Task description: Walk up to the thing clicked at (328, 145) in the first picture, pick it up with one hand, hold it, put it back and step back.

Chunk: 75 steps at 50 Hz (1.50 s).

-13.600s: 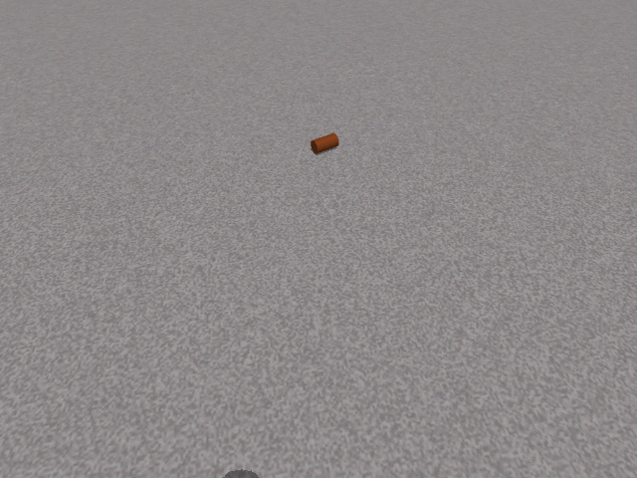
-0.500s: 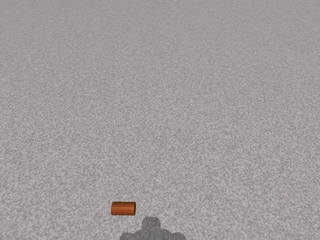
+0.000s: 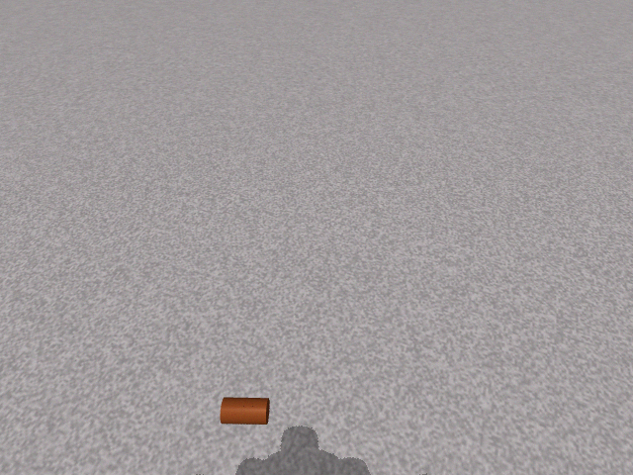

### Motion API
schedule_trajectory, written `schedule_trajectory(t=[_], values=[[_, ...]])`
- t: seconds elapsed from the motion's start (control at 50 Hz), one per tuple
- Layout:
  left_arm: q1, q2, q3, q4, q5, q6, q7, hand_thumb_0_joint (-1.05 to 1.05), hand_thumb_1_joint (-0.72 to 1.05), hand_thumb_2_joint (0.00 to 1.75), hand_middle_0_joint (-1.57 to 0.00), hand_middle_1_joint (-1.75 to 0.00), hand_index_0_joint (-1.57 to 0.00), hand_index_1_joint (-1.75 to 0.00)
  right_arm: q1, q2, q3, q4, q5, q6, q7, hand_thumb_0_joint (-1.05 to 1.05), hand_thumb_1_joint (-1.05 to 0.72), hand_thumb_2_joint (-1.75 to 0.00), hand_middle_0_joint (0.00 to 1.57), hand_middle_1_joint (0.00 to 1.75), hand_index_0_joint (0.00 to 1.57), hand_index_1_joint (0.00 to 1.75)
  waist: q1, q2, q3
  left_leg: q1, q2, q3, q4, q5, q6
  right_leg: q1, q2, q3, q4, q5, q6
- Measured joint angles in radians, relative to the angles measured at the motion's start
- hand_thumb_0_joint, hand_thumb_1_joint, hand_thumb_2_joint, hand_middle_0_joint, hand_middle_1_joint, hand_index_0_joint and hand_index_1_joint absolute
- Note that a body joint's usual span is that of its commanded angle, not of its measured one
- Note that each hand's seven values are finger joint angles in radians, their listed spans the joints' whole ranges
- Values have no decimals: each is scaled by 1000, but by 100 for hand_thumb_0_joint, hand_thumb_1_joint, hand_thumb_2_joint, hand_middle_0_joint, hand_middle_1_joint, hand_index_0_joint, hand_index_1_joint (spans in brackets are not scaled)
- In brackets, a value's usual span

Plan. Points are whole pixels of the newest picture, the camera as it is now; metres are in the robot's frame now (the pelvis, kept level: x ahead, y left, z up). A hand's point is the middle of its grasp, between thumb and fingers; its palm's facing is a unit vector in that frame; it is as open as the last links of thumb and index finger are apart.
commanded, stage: rise first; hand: left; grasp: from above
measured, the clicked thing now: (245, 410) +0.44 +0.23 -0.75
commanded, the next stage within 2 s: none
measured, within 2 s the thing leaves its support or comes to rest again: neither
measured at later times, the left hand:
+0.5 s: hand out of the picture +0.13 +0.26 -0.20, palm faces -0.09 -0.91 -0.40, open 13.1 cm
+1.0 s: hand out of the picture +0.12 +0.27 -0.25, palm faces -0.22 -0.84 -0.49, open 14.2 cm
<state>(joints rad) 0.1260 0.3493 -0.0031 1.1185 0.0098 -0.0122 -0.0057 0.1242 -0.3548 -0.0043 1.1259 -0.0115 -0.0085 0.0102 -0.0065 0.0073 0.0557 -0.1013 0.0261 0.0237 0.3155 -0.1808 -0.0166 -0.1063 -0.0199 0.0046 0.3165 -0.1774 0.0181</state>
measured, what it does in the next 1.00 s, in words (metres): lowers itself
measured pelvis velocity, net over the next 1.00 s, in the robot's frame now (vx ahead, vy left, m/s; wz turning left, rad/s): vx -0.01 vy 0.01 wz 0.02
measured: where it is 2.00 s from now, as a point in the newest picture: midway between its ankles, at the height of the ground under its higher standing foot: outside the picture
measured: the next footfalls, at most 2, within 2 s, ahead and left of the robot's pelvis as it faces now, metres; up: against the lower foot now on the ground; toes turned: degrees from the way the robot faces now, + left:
none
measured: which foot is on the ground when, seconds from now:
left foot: down 0.00-1.00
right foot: down 0.00-1.00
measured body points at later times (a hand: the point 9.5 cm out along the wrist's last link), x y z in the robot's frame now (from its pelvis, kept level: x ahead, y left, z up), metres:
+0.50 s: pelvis -0.01 +0.01 -0.05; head +0.07 +0.01 +0.39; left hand +0.14 +0.31 -0.17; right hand +0.12 -0.25 -0.16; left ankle -0.01 +0.13 -0.75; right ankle +0.00 -0.13 -0.75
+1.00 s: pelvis -0.01 +0.01 -0.12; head +0.10 +0.03 +0.31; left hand +0.13 +0.31 -0.22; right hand +0.17 -0.23 -0.21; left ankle -0.01 +0.13 -0.75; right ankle +0.00 -0.13 -0.75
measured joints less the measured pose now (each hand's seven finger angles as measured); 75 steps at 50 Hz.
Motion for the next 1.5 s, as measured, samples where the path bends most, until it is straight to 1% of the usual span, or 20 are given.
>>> schedule_trajectory(t=[0.02, 0.04, 0.06, 0.1, 0.14, 0.18, 0.24, 0.28, 0.38, 0.46, 0.54, 0.66, 0.84, 0.96, 1.02, 1.08, 1.14, 1.24, 1.34, 1.5], values=[[1, 0, 0, 0, 0, 0, 0, 1, 91, 90, -21, -30, -20, -30, 0, 0, 0, 0, 0, 0, 0, 0, -91, -89, 21, 30, 21, 30, 0, 0, 0, 0, 0, 0, 0, 0, 0, 0, 0, 0, 0, 0, 0], [8, -4, 7, -25, -10, 2, 5, 1, 90, 90, -21, -30, -20, -31, 14, 1, 3, -36, 14, 5, -7, 0, -91, -89, 21, 30, 21, 30, -3, 1, -7, -21, -1, -3, 16, -5, 1, -20, -1, -3, 14, -6, 0], [0, -11, 16, -49, -20, -5, 12, 1, 89, 90, -21, -32, -21, -32, 34, 3, 4, -86, 30, -6, -18, 0, -91, -90, 20, 30, 21, 30, -5, 2, -4, -48, -2, -9, 41, -14, 2, -43, -3, -8, 37, -15, 0], [-54, -25, 48, -50, -16, -22, 14, 1, 85, 90, -22, -37, -21, -37, 59, 15, 4, -166, 49, -27, -34, 0, -92, -90, 20, 30, 21, 30, -6, 3, 6, -106, -4, -19, 93, -29, 3, -94, -5, -17, 84, -31, -1], [-121, -26, 81, -28, 10, -19, -1, 1, 78, 90, -21, -44, -20, -44, 67, 36, -1, -223, 49, -34, -40, 0, -92, -90, 20, 30, 20, 30, -8, -1, 4, -177, -2, -24, 153, -48, 2, -163, -4, -20, 142, -50, -3], [-169, -18, 117, -22, 48, -16, -18, 1, 69, 90, -20, -53, -20, -54, 73, 60, -9, -267, 38, -39, -39, 0, -92, -90, 20, 30, 20, 30, -13, -9, -12, -252, 0, -24, 218, -71, 0, -238, -2, -18, 207, -73, -4], [-179, -12, 149, -80, 93, 4, -28, 1, 52, 90, -18, -69, -18, -68, 90, 90, -18, -329, 35, -39, -34, 0, -93, -90, 20, 30, 21, 30, -19, -16, -31, -323, 3, -20, 292, -105, 0, -312, 1, -12, 281, -105, -5], [-158, -15, 151, -134, 112, 34, -27, 1, 39, 91, -16, -77, -17, -76, 102, 102, -19, -360, 38, -33, -31, 0, -93, -90, 20, 30, 21, 30, -25, -14, -42, -345, 3, -19, 318, -119, 1, -334, 1, -10, 304, -117, -4], [-88, -27, 139, -239, 143, 126, -23, 0, 3, 94, -13, -93, -13, -92, 121, 110, -16, -428, 41, -36, -21, 1, -92, -90, 21, 30, 21, 30, -35, -1, -79, -420, 3, -20, 398, -163, 6, -403, 0, -9, 374, -154, 1], [-42, -35, 149, -315, 164, 150, -16, 0, -23, 96, -11, -100, -11, -100, 122, 108, -24, -467, 34, -59, -18, 1, -92, -90, 21, 30, 21, 30, -29, 1, -107, -525, 1, -23, 514, -218, 10, -506, -3, -9, 486, -208, 6], [11, -38, 146, -424, 188, 154, -11, 0, -39, 98, -10, -104, -9, -104, 112, 108, -34, -496, 29, -79, -24, 1, -91, -90, 21, 30, 21, 30, -21, -1, -123, -623, 0, -29, 627, -272, 12, -600, -5, -11, 596, -262, 10], [81, -41, 130, -567, 216, 187, -8, 0, -50, 101, -8, -105, -7, -107, 87, 113, -38, -520, 22, -98, -27, 1, -90, -89, 21, 30, 21, 30, -19, 2, -150, -721, 2, -39, 741, -328, 12, -691, -3, -17, 700, -315, 11], [145, -33, 118, -704, 250, 241, -2, 0, -53, 99, -7, -105, -6, -106, 71, 122, -28, -572, 16, -116, -17, 1, -89, -89, 21, 30, 21, 30, -25, 5, -175, -838, 5, -53, 852, -372, 11, -801, 0, -28, 802, -358, 10], [177, -26, 117, -768, 270, 240, 3, 0, -53, 98, -8, -106, -7, -106, 66, 121, -27, -598, 14, -130, -9, 1, -90, -89, 21, 30, 21, 30, -26, 9, -187, -929, 5, -59, 932, -396, 10, -889, 0, -31, 882, -384, 9], [168, -16, 112, -773, 292, 226, 5, 0, -54, 98, -8, -106, -8, -106, 59, 116, -26, -606, 14, -139, -8, 1, -91, -90, 21, 30, 21, 30, -25, 12, -194, -986, 3, -64, 981, -409, 9, -945, -2, -33, 933, -398, 8], [126, 2, 111, -733, 330, 191, 8, 0, -55, 98, -9, -105, -8, -106, 44, 108, -25, -606, 15, -153, -4, 1, -92, -90, 21, 30, 21, 30, -26, 11, -204, -1062, 0, -66, 1045, -424, 8, -1023, -3, -33, 1001, -416, 6], [61, 26, 113, -678, 387, 144, 11, 0, -56, 98, -9, -105, -8, -106, 24, 97, -28, -598, 15, -167, 3, 1, -92, -90, 21, 30, 21, 30, -27, 7, -214, -1157, -2, -67, 1125, -443, 7, -1120, -6, -30, 1087, -439, 6], [-80, 69, 112, -572, 502, 43, 25, 0, -56, 99, -10, -104, -9, -105, -13, 75, -38, -562, 15, -185, 14, 1, -92, -90, 21, 30, 21, 30, -26, 0, -230, -1337, -6, -68, 1279, -477, 4, -1304, -8, -23, 1248, -477, 6], [-229, 108, 120, -484, 615, -52, 49, 0, -56, 99, -11, -104, -10, -105, -46, 59, -51, -520, 12, -180, 25, 1, -93, -90, 21, 30, 21, 30, -24, 2, -237, -1523, -6, -73, 1435, -502, 1, -1491, -4, -19, 1406, -503, 4], [-474, 174, 132, -328, 784, -154, 79, 0, -57, 101, -12, -104, -11, -105, -54, 56, -64, -463, -4, -139, 47, 1, -94, -91, 20, 30, 21, 30, -20, 12, -205, -1773, -5, -90, 1648, -508, -3, -1739, 4, -23, 1614, -506, 3]])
